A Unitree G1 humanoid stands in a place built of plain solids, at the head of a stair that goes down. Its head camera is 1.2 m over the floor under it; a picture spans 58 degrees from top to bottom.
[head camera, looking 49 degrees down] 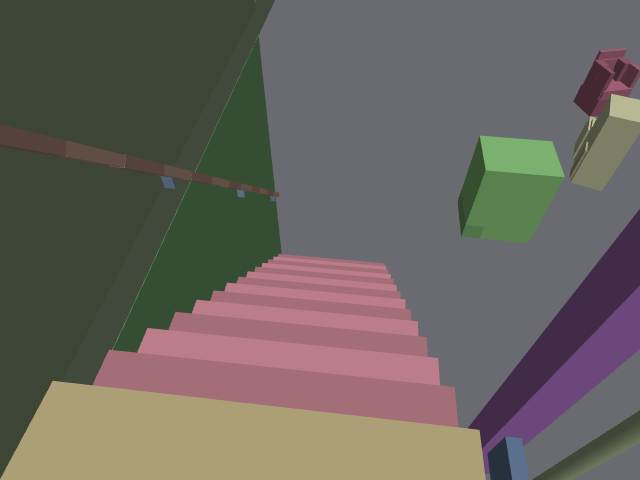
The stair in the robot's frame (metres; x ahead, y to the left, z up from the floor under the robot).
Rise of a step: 0.20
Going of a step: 0.20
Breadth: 1.20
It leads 6 degrees to the right of straight ahead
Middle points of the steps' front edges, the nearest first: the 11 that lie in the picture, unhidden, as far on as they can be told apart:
0.44 0.17 0.00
0.64 0.15 -0.20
0.84 0.12 -0.40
1.04 0.10 -0.60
1.24 0.08 -0.80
1.44 0.06 -1.00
1.64 0.03 -1.20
1.84 0.01 -1.40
2.04 -0.01 -1.61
2.24 -0.03 -1.81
2.44 -0.06 -2.01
